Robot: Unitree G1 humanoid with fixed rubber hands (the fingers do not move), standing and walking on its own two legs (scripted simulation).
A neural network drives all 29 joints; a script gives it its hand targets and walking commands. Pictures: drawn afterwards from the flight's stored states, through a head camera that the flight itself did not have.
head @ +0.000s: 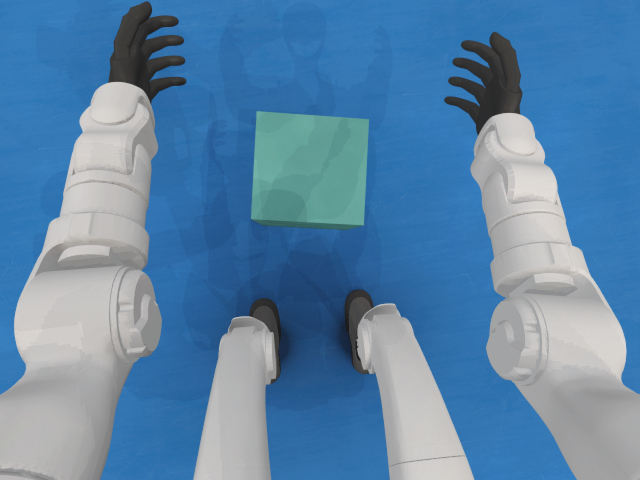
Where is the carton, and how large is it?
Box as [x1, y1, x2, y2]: [251, 111, 368, 229]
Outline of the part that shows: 257,111 251,219 263,225 348,229 362,225 364,212 368,119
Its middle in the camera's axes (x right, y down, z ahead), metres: -0.03 -0.13 +0.85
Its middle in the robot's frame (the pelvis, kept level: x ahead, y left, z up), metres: +0.49 -0.02 -0.52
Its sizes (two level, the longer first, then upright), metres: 0.210 0.200 0.250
